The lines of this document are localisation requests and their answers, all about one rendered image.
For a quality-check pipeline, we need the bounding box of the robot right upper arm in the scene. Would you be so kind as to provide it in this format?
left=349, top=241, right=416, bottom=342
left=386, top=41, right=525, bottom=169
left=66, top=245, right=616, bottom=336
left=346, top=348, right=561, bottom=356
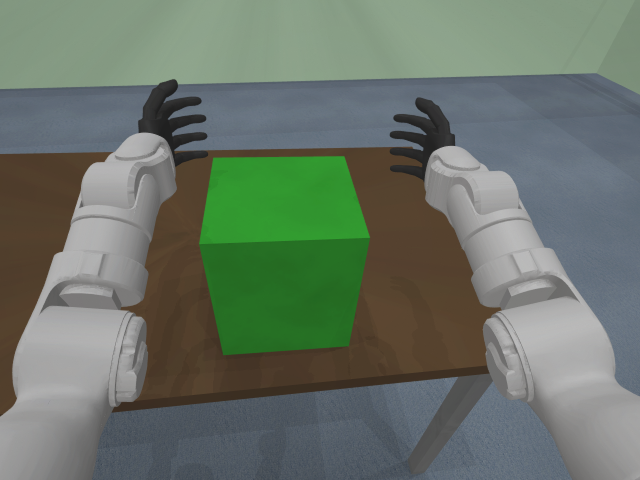
left=483, top=296, right=640, bottom=480

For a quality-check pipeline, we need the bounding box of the robot left upper arm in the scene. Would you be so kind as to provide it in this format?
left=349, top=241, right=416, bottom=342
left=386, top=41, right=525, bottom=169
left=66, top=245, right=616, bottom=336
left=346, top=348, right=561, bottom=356
left=0, top=306, right=148, bottom=480

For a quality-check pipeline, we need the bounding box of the left robot hand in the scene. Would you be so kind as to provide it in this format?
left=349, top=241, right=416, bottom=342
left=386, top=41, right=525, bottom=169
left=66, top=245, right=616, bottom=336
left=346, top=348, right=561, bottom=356
left=138, top=79, right=208, bottom=167

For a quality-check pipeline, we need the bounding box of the table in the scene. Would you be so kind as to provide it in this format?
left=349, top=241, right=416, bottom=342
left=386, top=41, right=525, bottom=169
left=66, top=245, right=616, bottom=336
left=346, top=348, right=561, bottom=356
left=0, top=147, right=502, bottom=475

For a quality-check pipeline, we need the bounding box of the carton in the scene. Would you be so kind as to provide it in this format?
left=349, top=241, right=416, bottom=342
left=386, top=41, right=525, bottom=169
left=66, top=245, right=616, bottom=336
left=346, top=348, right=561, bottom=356
left=199, top=156, right=370, bottom=355

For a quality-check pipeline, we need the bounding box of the left robot forearm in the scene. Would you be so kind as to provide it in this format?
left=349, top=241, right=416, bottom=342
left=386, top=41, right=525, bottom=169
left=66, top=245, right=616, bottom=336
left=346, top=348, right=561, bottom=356
left=12, top=133, right=177, bottom=397

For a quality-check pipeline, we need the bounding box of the right robot hand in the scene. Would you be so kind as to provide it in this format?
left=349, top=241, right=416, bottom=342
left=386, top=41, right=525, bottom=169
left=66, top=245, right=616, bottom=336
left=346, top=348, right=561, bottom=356
left=390, top=97, right=455, bottom=181

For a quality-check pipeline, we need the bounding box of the right robot forearm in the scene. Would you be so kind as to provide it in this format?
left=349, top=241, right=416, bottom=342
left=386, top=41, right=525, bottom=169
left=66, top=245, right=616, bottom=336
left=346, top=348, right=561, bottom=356
left=424, top=146, right=616, bottom=376

